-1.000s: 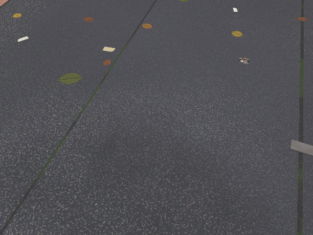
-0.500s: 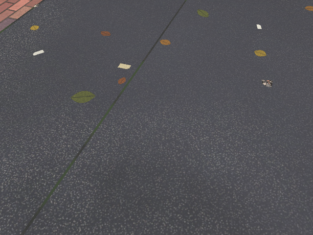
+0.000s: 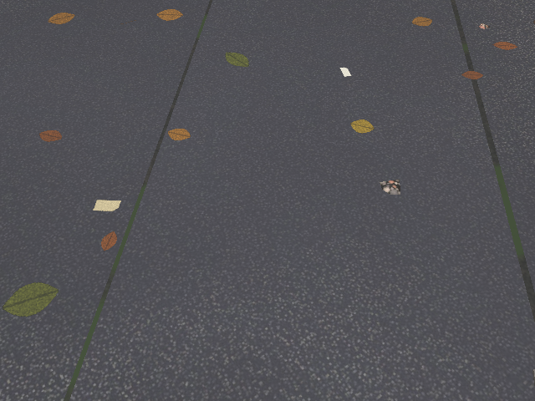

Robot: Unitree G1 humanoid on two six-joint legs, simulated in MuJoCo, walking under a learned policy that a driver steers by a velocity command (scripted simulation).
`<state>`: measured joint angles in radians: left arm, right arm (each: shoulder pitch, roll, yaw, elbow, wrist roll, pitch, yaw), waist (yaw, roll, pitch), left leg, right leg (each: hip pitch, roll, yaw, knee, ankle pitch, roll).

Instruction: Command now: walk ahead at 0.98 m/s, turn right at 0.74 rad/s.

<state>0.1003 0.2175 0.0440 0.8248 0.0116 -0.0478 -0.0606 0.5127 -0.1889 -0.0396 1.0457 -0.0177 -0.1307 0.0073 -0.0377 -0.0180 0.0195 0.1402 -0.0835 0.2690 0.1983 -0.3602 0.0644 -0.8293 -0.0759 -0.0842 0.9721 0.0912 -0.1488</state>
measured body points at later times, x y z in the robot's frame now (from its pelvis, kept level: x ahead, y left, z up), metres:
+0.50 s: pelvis +0.45 -0.02 +0.00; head +0.49 -0.03 +0.45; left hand +0.53 +0.26 -0.12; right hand +0.64 -0.30 -0.05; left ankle +0.72 +0.08 -0.69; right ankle +0.27 -0.01 -0.73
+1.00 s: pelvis +0.87 -0.19 -0.01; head +0.90 -0.20 +0.44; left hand +1.21 -0.17 -0.05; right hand +0.64 -0.35 -0.14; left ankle +0.73 +0.04 -0.71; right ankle +0.94 -0.34 -0.73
